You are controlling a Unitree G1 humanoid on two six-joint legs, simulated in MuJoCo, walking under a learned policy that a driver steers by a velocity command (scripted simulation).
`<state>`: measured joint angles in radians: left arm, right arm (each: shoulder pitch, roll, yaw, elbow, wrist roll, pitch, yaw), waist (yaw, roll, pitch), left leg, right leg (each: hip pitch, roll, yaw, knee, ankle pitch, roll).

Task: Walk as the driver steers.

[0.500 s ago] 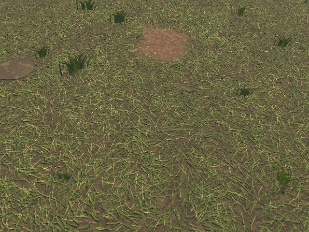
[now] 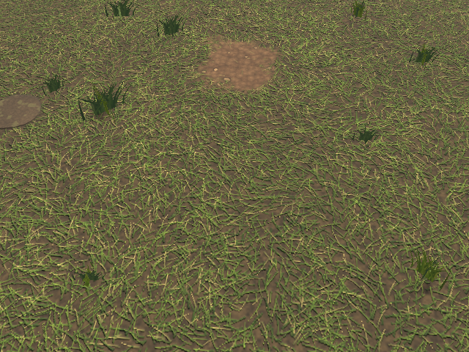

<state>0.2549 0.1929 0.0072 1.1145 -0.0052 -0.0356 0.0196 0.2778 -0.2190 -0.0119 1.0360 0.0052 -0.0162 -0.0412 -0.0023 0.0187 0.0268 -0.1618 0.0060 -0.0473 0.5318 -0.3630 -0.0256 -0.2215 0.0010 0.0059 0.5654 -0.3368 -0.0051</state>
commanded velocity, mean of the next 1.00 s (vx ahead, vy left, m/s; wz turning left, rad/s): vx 0.01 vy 0.00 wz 0.00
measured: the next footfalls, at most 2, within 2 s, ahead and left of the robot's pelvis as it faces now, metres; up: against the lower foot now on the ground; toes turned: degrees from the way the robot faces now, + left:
right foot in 1.96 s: +0.39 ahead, -0.10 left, +0.00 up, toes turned -2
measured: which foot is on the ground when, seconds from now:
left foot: down 0.00-1.00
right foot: down 0.00-1.00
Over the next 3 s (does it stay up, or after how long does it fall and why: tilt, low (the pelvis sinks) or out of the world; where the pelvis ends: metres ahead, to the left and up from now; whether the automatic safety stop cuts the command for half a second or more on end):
stays up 0.61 0.04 0.01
